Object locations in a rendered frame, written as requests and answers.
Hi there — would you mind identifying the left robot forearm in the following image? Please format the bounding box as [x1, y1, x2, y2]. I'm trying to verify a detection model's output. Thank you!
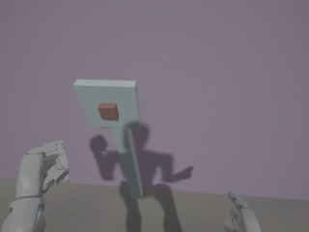
[1, 196, 46, 232]

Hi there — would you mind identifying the robot left hand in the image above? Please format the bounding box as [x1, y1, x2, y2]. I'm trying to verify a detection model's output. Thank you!
[15, 140, 70, 199]

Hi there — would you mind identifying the button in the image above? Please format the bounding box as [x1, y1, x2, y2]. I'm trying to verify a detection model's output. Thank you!
[98, 102, 119, 121]

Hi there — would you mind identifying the robot right hand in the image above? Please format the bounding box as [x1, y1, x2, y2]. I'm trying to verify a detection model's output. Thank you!
[224, 190, 262, 232]

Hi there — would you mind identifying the panel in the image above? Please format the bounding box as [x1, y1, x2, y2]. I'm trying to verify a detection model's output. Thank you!
[73, 79, 143, 200]

